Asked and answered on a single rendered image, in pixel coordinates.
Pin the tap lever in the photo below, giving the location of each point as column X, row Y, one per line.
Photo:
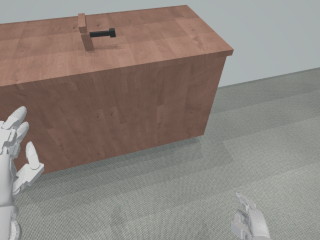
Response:
column 110, row 32

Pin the counter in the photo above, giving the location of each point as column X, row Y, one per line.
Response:
column 93, row 98

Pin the robot left hand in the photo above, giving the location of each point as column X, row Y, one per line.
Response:
column 12, row 133

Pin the robot right hand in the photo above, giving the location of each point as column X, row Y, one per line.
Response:
column 252, row 224

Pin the left robot forearm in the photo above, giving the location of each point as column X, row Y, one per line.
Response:
column 10, row 229

